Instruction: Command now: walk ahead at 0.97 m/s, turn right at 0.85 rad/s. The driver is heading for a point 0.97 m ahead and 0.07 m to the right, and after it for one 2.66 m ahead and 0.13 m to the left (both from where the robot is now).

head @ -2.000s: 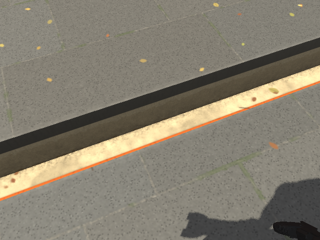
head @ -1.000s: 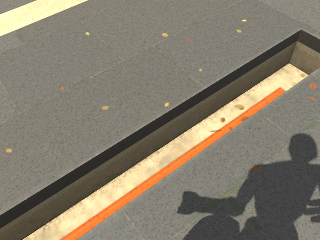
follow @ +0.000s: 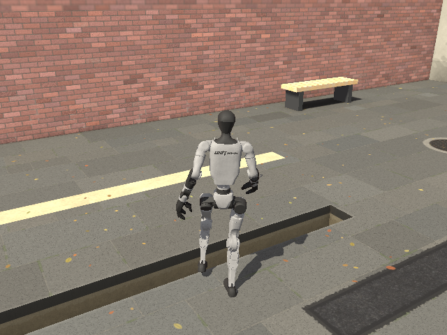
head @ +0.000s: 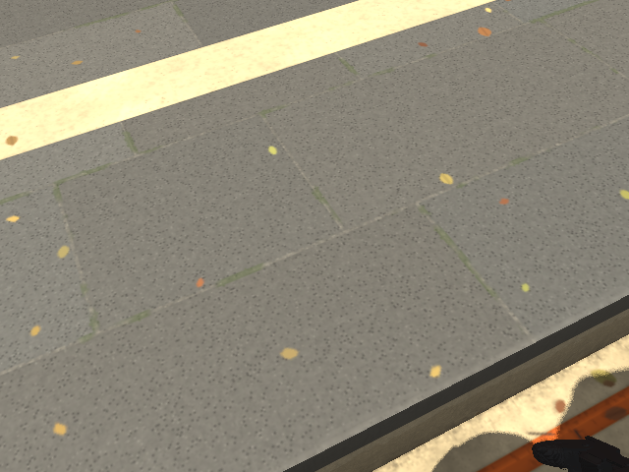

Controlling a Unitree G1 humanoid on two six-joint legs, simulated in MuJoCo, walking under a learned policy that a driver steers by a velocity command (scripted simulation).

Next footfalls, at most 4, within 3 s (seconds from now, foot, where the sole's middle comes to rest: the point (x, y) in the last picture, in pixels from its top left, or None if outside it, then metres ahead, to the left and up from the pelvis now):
0.24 left None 0.42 0.15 -0.84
0.38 left None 0.40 0.14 -1.06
0.82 left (365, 291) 0.95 0.03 -0.77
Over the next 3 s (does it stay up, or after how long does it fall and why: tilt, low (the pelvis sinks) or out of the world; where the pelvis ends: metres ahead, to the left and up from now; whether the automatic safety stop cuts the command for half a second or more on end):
falls after 0.94 s (tilt)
